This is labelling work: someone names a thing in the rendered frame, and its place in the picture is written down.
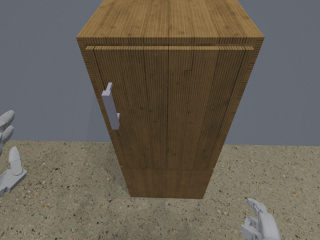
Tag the left robot hand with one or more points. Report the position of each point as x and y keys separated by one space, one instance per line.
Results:
x=13 y=176

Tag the right robot hand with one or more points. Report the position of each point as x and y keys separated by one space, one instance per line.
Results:
x=263 y=227

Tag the cupboard door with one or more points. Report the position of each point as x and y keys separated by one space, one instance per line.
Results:
x=175 y=102

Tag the handle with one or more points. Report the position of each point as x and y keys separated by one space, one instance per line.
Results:
x=108 y=101

